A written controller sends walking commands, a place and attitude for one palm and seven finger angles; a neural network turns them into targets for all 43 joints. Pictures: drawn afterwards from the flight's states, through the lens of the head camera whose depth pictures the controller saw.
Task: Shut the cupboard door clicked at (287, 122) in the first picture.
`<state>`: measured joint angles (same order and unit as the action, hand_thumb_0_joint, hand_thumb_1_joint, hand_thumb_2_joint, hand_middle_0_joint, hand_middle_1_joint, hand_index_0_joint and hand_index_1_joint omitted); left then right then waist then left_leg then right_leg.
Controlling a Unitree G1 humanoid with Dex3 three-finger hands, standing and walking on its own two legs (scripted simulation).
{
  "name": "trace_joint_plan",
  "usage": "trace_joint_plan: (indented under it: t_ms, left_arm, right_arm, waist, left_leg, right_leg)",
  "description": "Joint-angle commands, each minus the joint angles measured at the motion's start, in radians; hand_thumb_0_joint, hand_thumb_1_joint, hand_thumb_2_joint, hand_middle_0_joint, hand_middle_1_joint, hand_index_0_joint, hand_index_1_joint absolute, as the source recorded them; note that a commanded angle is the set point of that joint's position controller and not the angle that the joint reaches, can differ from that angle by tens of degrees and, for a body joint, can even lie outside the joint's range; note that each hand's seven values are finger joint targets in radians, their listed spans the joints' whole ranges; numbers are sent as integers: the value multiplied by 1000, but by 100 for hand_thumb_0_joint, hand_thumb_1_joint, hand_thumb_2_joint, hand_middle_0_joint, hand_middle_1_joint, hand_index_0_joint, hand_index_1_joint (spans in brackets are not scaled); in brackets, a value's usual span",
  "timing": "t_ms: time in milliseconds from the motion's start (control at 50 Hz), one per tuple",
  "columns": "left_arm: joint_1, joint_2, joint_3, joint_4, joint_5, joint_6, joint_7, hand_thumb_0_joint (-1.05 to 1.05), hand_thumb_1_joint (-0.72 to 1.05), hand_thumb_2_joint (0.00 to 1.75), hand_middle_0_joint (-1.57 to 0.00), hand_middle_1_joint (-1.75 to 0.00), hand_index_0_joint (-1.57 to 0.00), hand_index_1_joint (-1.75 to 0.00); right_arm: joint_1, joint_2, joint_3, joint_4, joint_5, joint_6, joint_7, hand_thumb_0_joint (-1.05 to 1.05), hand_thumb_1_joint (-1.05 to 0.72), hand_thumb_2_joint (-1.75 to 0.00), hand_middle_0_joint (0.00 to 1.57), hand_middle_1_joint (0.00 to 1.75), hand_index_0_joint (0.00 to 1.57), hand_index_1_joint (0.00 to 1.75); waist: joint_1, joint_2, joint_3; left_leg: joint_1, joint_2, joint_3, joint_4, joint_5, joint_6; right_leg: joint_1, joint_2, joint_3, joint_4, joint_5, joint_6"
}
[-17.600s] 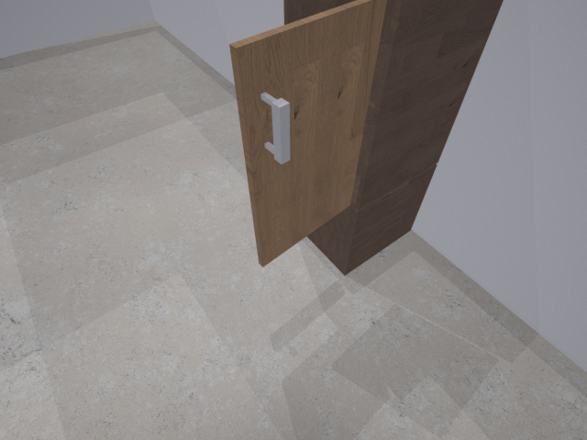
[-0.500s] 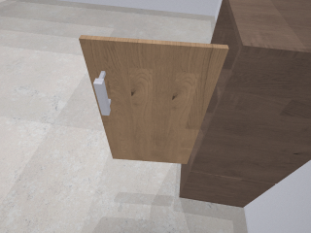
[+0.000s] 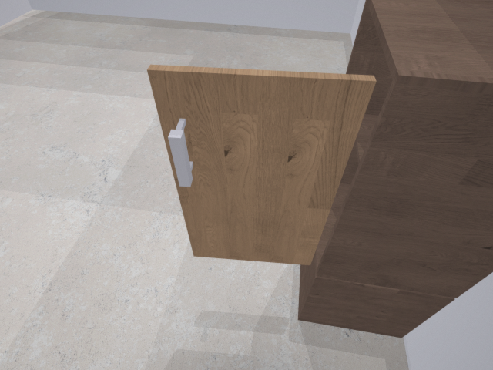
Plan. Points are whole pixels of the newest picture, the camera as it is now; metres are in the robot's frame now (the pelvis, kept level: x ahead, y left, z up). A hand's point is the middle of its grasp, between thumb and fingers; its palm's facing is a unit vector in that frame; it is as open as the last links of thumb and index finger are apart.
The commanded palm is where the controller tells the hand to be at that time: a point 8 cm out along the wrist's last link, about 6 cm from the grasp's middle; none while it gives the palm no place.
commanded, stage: come to a stop and stand still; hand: left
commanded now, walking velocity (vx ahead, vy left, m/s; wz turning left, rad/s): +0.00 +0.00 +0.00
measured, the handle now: (183, 153) +0.46 +0.15 +0.10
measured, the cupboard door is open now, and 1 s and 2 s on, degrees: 95 95 95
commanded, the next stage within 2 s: look again from close up in 0.90 s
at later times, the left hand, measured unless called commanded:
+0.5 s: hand out of the picture +0.03 +0.18 -0.17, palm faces -0.01 -0.98 -0.19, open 7.4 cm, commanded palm none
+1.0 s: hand out of the picture +0.03 +0.16 -0.17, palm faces +0.00 -0.98 -0.19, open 7.3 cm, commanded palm none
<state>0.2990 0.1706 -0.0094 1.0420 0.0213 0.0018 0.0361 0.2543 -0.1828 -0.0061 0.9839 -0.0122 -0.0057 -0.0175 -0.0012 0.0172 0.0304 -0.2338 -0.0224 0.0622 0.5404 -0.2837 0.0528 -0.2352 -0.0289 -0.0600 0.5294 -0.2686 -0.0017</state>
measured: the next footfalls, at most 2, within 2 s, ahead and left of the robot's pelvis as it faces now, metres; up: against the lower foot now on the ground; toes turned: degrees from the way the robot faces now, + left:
none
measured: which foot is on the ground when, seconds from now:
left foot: down 0.00-1.00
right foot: down 0.00-1.00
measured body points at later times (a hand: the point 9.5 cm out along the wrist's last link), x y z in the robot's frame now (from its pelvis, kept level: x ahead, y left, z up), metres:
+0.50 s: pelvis +0.02 +0.01 +0.01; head +0.04 +0.00 +0.46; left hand +0.03 +0.23 -0.15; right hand +0.03 -0.22 -0.15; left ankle +0.01 +0.08 -0.73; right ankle +0.01 -0.12 -0.73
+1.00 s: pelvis +0.03 -0.01 +0.01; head +0.06 -0.01 +0.46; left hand +0.03 +0.21 -0.15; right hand +0.04 -0.23 -0.15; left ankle +0.01 +0.08 -0.73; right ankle +0.01 -0.12 -0.73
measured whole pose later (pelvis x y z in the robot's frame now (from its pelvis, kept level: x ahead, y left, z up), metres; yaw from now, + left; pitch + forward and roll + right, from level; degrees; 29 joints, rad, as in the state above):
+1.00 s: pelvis +0.03 -0.01 +0.01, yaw -1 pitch -1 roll +1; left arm 0.26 0.15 -0.02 1.12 0.01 -0.01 0.03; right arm 0.25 -0.16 0.02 1.14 -0.01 -0.03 -0.03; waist 0.01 -0.01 0.06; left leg -0.12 -0.03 0.07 0.39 -0.26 0.04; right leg -0.15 -0.03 -0.05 0.44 -0.27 0.00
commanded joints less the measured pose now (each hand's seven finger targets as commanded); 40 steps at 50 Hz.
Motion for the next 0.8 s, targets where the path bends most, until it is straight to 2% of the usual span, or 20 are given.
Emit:
trace_joint_plan:
  t_ms: [0,40,80,100,140,240,300,380,560,640,680,780]
  left_arm:
    - [30,91,20,-58,1,-8,2,0,90,90,-20,-30,-20,-30]
    - [35,92,18,-57,1,-6,-1,0,90,90,-20,-30,-20,-30]
    - [31,99,19,-57,3,-6,-4,0,90,90,-20,-30,-20,-30]
    - [36,101,18,-53,1,-7,-4,0,90,90,-20,-30,-20,-30]
    - [31,105,17,-51,-1,-11,-4,0,90,90,-20,-30,-20,-30]
    - [23,116,15,-30,-8,-19,-2,0,90,90,-20,-30,-20,-30]
    - [19,116,14,-15,-9,-20,0,0,90,90,-20,-30,-20,-30]
    - [23,108,12,6,-9,-20,1,0,90,90,-20,-30,-20,-30]
    - [23,93,12,39,-11,-23,5,0,90,90,-20,-30,-20,-30]
    - [24,90,11,46,-10,-22,5,0,90,90,-20,-30,-20,-30]
    - [28,87,10,47,-10,-22,4,0,90,90,-20,-30,-20,-30]
    - [31,86,10,49,-11,-23,4,0,90,90,-20,-30,-20,-30]
  right_arm:
    - [41,-110,-10,-64,-7,-18,0,0,-90,-90,20,30,20,30]
    - [34,-124,-11,-63,-7,-18,1,0,-90,-90,20,30,20,30]
    - [37,-121,-9,-54,-7,-21,2,0,-90,-90,20,30,20,30]
    - [37,-128,-8,-48,-7,-21,2,0,-90,-90,20,30,20,30]
    - [46,-129,-5,-34,-6,-25,2,0,-90,-90,20,30,20,30]
    - [60,-123,4,8,-2,-36,-2,0,-90,-90,20,30,20,30]
    - [61,-112,7,32,0,-37,-5,0,-90,-90,20,30,20,30]
    - [62,-97,10,59,1,-36,-7,0,-90,-90,20,30,20,30]
    - [66,-82,11,103,2,-38,-15,0,-90,-90,20,30,20,30]
    - [65,-74,12,114,3,-36,-16,0,-90,-90,20,30,20,30]
    - [62,-68,12,118,3,-34,-16,0,-90,-90,20,30,20,30]
    - [63,-65,13,125,2,-34,-17,0,-90,-90,20,30,20,30]
  waist:
    - [12,16,76]
    - [16,6,83]
    - [17,6,86]
    - [17,6,64]
    - [13,-22,49]
    - [8,-19,-4]
    - [8,-14,5]
    - [8,-25,12]
    - [5,-7,-5]
    - [7,-7,16]
    - [9,-35,32]
    - [9,-16,23]
  left_leg:
    - [-143,148,-221,-261,-101,16]
    - [-138,145,-226,-292,-163,16]
    - [-133,142,-221,-305,-156,17]
    - [-113,137,-216,-303,-149,14]
    - [-79,133,-205,-290,-91,13]
    - [15,123,-154,-237,138,6]
    - [26,118,-137,-223,194,4]
    - [44,118,-123,-216,206,2]
    - [88,120,-111,-203,297,-5]
    - [79,119,-108,-207,280,-6]
    - [73,118,-109,-208,261,-4]
    - [88,118,-104,-208,267,-6]
  right_leg:
    - [14,-39,56,-48,-54,-43]
    - [6,-40,62,-52,-49,-39]
    - [12,-45,63,-61,-31,-40]
    - [14,-48,68,-63,-27,-39]
    - [16,-57,79,-80,-4,-38]
    - [40,-75,92,-96,83,-33]
    - [48,-81,94,-104,108,-31]
    - [51,-84,94,-116,125,-30]
    - [75,-88,97,-114,195,-31]
    - [75,-90,95,-125,195,-31]
    - [73,-89,95,-134,195,-31]
    - [77,-92,96,-139,207,-33]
